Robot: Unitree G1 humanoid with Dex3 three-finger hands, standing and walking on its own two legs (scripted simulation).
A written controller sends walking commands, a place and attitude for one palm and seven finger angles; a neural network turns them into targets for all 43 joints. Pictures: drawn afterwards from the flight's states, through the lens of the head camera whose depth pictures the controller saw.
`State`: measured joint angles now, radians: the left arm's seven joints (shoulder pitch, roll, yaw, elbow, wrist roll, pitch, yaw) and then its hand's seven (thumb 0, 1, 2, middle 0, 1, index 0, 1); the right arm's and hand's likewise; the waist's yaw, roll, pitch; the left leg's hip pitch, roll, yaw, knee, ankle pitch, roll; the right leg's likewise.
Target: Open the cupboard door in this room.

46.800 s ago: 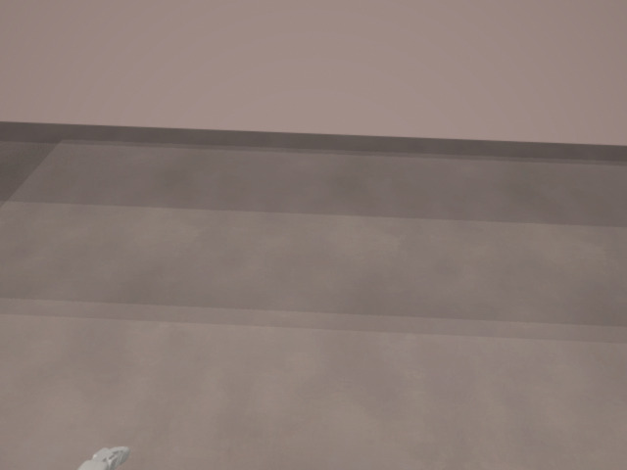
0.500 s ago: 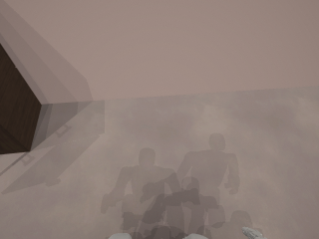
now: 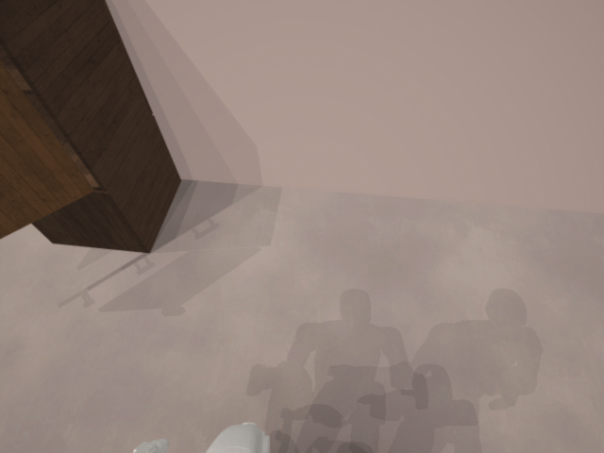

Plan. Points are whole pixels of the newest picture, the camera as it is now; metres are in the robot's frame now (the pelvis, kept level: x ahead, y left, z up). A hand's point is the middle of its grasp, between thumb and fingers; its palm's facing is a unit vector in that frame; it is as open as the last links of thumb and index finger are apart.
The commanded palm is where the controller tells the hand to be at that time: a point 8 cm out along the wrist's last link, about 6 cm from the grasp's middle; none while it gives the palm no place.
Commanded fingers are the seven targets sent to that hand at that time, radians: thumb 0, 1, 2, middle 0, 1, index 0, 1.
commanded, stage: turn to face it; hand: left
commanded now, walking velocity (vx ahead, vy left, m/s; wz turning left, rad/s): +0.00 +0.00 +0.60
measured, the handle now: out of the picture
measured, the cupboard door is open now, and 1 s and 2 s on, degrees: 47 47 47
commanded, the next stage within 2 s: take the last steps up to it in 1.12 s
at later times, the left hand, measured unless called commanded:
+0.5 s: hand out of the picture +0.07 +0.24 -0.16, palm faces +0.30 -0.91 -0.28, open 7.4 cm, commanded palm none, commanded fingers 0.00 0.90 0.90 -0.20 -0.30 -0.20 -0.30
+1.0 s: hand out of the picture -0.08 +0.20 -0.19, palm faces +0.59 -0.78 -0.24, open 7.4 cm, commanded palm none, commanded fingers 0.00 0.90 0.90 -0.20 -0.30 -0.20 -0.30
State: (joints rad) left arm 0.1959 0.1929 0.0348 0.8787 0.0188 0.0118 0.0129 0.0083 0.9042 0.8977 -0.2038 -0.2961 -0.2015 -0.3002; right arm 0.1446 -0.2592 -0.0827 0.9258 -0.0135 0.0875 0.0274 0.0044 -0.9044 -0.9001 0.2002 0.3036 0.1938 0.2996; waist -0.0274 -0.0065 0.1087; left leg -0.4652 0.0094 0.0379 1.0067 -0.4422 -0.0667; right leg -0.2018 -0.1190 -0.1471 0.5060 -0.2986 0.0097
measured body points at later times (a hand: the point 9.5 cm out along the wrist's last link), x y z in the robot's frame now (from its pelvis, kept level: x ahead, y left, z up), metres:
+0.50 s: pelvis +0.01 +0.00 -0.01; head +0.06 +0.01 +0.44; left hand +0.05 +0.29 -0.13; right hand +0.15 -0.23 -0.15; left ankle +0.00 +0.13 -0.74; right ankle +0.05 -0.14 -0.73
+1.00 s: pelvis +0.01 +0.00 -0.01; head +0.03 +0.04 +0.43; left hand -0.11 +0.24 -0.17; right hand +0.25 -0.15 -0.14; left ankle -0.04 +0.10 -0.74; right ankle +0.06 -0.14 -0.68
